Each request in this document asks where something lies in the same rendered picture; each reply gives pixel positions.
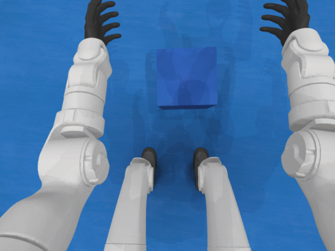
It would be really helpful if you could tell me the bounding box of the robot right thigh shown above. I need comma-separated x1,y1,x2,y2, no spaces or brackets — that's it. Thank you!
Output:
198,163,251,251

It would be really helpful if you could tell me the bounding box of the robot left hand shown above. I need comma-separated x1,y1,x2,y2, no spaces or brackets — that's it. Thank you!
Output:
84,0,121,46

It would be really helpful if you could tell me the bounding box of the robot left upper arm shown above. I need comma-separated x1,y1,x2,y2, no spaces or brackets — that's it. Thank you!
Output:
0,137,109,251

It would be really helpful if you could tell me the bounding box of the left robot forearm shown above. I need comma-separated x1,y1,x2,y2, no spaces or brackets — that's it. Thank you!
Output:
38,38,112,178

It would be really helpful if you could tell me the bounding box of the carton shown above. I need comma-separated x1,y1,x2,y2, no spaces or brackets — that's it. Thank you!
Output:
156,47,218,110

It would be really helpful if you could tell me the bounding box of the robot right upper arm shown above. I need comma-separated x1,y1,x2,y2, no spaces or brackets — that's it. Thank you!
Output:
281,129,335,251

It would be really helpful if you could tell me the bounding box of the right robot forearm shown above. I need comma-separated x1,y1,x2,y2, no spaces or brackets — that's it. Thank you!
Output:
281,28,335,132

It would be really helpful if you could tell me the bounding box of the robot right hand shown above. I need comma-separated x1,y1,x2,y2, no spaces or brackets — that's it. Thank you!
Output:
260,0,310,46

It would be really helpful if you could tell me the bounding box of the left robot foot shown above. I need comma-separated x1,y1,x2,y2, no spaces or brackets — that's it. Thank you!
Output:
141,147,157,188

